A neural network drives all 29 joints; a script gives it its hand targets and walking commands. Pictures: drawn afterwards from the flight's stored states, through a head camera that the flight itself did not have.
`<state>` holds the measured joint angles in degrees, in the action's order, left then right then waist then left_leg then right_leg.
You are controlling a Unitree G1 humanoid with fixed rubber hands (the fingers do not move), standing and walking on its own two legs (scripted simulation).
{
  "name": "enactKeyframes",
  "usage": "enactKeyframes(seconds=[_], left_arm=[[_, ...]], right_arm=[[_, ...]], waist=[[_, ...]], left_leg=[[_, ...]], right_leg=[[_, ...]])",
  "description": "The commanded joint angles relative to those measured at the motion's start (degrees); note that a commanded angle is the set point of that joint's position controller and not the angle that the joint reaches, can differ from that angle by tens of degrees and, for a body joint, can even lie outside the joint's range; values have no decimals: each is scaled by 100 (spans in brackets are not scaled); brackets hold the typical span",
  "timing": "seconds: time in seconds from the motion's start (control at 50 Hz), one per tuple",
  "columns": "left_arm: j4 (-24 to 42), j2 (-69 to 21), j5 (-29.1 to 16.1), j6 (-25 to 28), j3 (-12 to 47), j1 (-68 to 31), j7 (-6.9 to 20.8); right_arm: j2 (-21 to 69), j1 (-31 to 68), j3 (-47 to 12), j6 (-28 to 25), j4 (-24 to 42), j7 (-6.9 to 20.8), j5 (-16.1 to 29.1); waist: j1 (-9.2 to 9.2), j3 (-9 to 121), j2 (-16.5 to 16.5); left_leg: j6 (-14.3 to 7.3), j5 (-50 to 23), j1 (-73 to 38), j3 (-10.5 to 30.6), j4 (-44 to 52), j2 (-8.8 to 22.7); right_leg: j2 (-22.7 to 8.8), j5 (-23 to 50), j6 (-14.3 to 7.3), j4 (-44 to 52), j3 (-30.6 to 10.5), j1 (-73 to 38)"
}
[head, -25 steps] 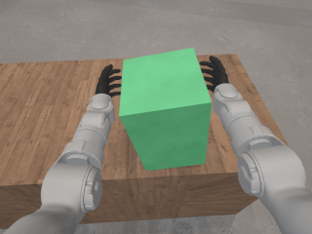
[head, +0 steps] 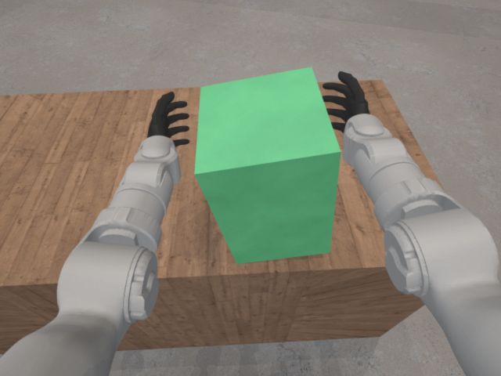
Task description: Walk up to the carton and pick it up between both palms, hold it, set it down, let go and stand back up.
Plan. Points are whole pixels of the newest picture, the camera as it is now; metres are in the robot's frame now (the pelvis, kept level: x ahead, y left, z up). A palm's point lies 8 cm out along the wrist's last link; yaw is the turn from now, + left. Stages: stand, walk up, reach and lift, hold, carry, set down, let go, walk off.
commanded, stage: set down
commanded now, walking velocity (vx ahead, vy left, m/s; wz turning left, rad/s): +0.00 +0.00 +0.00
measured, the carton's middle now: (270, 176) +0.48 +0.01 +0.03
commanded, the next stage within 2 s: let go in 1.68 s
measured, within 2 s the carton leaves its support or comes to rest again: rests again in 0.44 s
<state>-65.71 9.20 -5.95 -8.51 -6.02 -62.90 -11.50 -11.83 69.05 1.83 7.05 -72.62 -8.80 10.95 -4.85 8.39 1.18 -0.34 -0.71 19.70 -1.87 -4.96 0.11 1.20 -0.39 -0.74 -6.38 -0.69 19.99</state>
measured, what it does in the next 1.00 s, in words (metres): stands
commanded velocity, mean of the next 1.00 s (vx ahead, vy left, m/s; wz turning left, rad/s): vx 0.00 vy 0.00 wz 0.00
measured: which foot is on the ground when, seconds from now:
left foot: down 0.00-1.00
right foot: down 0.00-1.00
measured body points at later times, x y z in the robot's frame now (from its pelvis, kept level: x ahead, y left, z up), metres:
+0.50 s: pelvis +0.01 +0.00 +0.00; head +0.07 +0.00 +0.45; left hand +0.48 +0.21 +0.15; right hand +0.52 -0.13 +0.17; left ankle +0.01 +0.12 -0.75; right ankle +0.01 -0.11 -0.75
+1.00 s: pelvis +0.00 +0.00 +0.00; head +0.07 +0.00 +0.44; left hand +0.49 +0.21 +0.18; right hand +0.53 -0.14 +0.20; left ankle +0.01 +0.12 -0.75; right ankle +0.01 -0.11 -0.75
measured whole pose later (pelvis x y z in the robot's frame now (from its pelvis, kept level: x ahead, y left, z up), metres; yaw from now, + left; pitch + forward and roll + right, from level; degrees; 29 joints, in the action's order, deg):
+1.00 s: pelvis +0.00 +0.00 +0.00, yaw +0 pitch +17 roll +0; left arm -75.2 15.7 -16.2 -7.1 0.3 -73.8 -7.2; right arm -19.4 77.6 -3.7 7.1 -78.5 -5.1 18.4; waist -5.1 10.9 -0.1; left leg -0.3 -1.5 22.6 -1.6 -3.8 -0.2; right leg 0.9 0.9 -0.2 -4.2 -0.6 22.3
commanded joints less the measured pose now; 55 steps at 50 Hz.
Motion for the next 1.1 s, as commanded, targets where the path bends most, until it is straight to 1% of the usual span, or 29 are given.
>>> enactKeyframes(seconds=[0.0, 0.04, 0.08, 0.12, 0.14, 0.2, 0.24, 0.26, 0.28, 0.32, 0.38, 0.42, 0.48, 0.56, 0.58, 0.6, 0.62, 0.66, 0.68, 0.72, 0.76, 0.78, 0.88, 0.9, 0.92, 0.94, 1.0, 1.04, 1.08], left_arm=[[888, 751, -114, 181, -11, -2495, 55], [852, 726, -353, 188, 119, -2581, 145], [859, 836, -399, 184, 248, -2615, 195], [832, 937, -396, 197, 170, -2748, 191], [742, 831, -460, 193, 321, -2677, 201], [604, 1012, -606, 225, 185, -2619, 167], [453, 966, -495, 207, 303, -2513, 170], [324, 1007, -473, 204, 307, -2610, 155], [471, 1159, -516, 236, 241, -2649, 137], [317, 1018, -530, 296, 297, -2661, 148], [168, 1024, -696, 312, 315, -2719, 188], [134, 1097, -697, 341, 369, -2817, 217], [100, 1284, -622, 450, 273, -3013, 257], [-179, 1212, -962, 504, 527, -3058, 323], [-149, 1279, -897, 498, 542, -3159, 326], [-80, 1251, -905, 511, 527, -3209, 353], [-197, 1211, -869, 518, 585, -3176, 367], [-206, 1306, -916, 521, 545, -3294, 380], [-195, 1314, -973, 529, 566, -3306, 380], [-10, 1432, -932, 493, 572, -3263, 399], [225, 1389, -891, 467, 406, -3443, 401], [140, 1598, -904, 437, 412, -3506, 395], [-189, 1497, -1031, 261, 570, -3422, 402], [-107, 1512, -1000, 255, 575, -3300, 408], [-247, 1548, -1027, 260, 531, -3090, 401], [-511, 1581, -1011, 248, 548, -3007, 429], [-559, 1515, -1152, 273, 648, -3095, 504], [-470, 1468, -1099, 322, 688, -3065, 573], [-431, 1550, -1151, 422, 715, -3085, 587]], right_arm=[[-566, 2218, -22, -118, 630, 14, 30], [-552, 2391, -169, -136, 777, -14, 137], [-575, 2478, -141, -100, 1008, -12, 255], [-651, 2670, -111, -102, 1109, -16, 358], [-777, 2755, -125, -103, 1046, -18, 339], [-868, 2688, -291, -132, 1058, 46, 325], [-789, 2680, -330, -94, 837, 67, 351], [-806, 2643, -358, -103, 684, 106, 421], [-788, 2560, -387, -120, 730, 139, 488], [-879, 2679, -292, -188, 588, 167, 491], [-863, 2646, -374, -220, 455, 221, 453], [-945, 2644, -256, -235, 186, 180, 460], [-1148, 2778, -225, -329, 299, 212, 461], [-989, 3048, -456, -373, 150, 257, 621], [-971, 3093, -497, -381, 203, 280, 674], [-960, 3095, -467, -378, 106, 282, 702], [-1024, 3114, -487, -400, 187, 283, 741], [-1157, 3114, -470, -426, 119, 296, 711], [-1166, 3133, -552, -419, 209, 311, 745], [-1337, 3202, -457, -396, 422, 275, 617], [-1322, 3320, -324, -321, 310, 295, 581], [-1329, 3212, -331, -279, 284, 322, 531], [-1383, 3354, -431, -157, 146, 338, 723], [-1287, 3219, -518, -131, 155, 351, 780], [-1349, 3128, -518, -121, 133, 359, 749], [-1412, 3075, -511, -160, 63, 372, 782], [-1382, 3044, -522, -139, -45, 443, 813], [-1358, 2827, -420, -169, -245, 477, 752], [-1470, 2804, -479, -266, -347, 524, 823]], waist=[[-2, 2565, 53], [7, 2756, 246], [-39, 2936, -109], [-59, 3102, -127], [32, 3251, -213], [-52, 3479, 329], [-104, 3363, 190], [-148, 3360, -109], [-154, 3463, 24], [-127, 3248, -130], [-29, 2904, 226], [-18, 2928, 44], [-17, 3078, -51], [-98, 2903, 169], [-16, 3063, -40], [-86, 3211, 70], [-106, 3327, -170], [-10, 3559, -86], [35, 3564, 263], [3, 3749, 101], [-14, 3734, 70], [9, 3666, 209], [-53, 3545, -15], [-160, 3384, 40], [-143, 3367, 313], [-168, 3353, 88], [-188, 3160, 187], [-156, 3050, 18], [-9, 2918, 3]], left_leg=[[-54, -674, -1341, 150, -366, -89], [-29, -997, -1408, 165, -475, -99], [5, -1265, -1527, 142, -556, -150], [85, -1641, -1647, 160, -637, -131], [150, -1790, -1560, 219, -695, -93], [134, -2077, -1744, 350, -583, -65], [168, -2241, -1636, 273, -590, -84], [185, -2208, -1624, 211, -590, -112], [175, -2180, -1632, 222, -603, -74], [184, -2417, -1574, 214, -644, -62], [214, -2167, -1453, 212, -578, -95], [180, -2157, -1380, 254, -592, -60], [204, -1987, -1363, 204, -631, -89], [130, -1226, -1057, 214, -438, -131], [161, -1307, -1164, 250, -439, -87], [190, -1358, -1214, 207, -444, -114], [229, -1651, -1213, 184, -498, -94], [236, -1519, -1227, 146, -511, -111], [215, -1425, -1206, 213, -471, -92], [176, -1749, -1277, 225, -492, -88], [220, -1667, -1350, 217, -509, -78], [210, -1497, -1356, 116, -465, -120], [307, -1643, -1255, 150, -472, -105], [294, -1949, -1279, 176, -458, -90], [302, -2169, -1229, 215, -488, -61], [320, -2031, -1300, 182, -463, -120], [319, -2181, -1405, 207, -471, -70], [353, -2278, -1576, 163, -498, -129], [385, -2235, -1454, 230, -496, -49]], right_leg=[[-28, 454, 267, -230, -50, -962], [13, 898, 297, -350, -96, -1146], [13, 1087, 275, -436, -139, -1295], [61, 1334, 265, -406, -119, -1274], [34, 1398, 208, -381, -177, -1494], [72, 1580, 285, -418, -108, -1582], [18, 1797, 283, -375, -221, -1677], [49, 1692, 247, -287, -195, -1677], [50, 1648, 313, -364, -193, -1721], [47, 1744, 205, -295, -232, -1690], [25, 1726, 341, -315, -114, -1411], [-3, 1667, 343, -345, -207, -1422], [9, 1512, 322, -299, -149, -1273], [10, 1026, 383, -321, -98, -1255], [-28, 982, 360, -287, -119, -1255], [-13, 1031, 359, -255, -97, -1293], [-64, 1287, 346, -280, -152, -1348], [-35, 1215, 372, -289, -157, -1202], [-24, 1192, 406, -305, -77, -1293], [-34, 1537, 408, -400, -155, -1461], [-33, 1262, 344, -258, -137, -1365], [37, 1165, 432, -273, -71, -1281], [3, 1268, 386, -253, -63, -1291], [10, 1476, 418, -272, -92, -1371], [3, 1701, 418, -284, -127, -1509], [0, 1586, 413, -234, -152, -1517], [36, 1562, 462, -249, -96, -1334], [15, 1651, 425, -201, -142, -1237], [16, 1569, 394, -188, -138, -1262]])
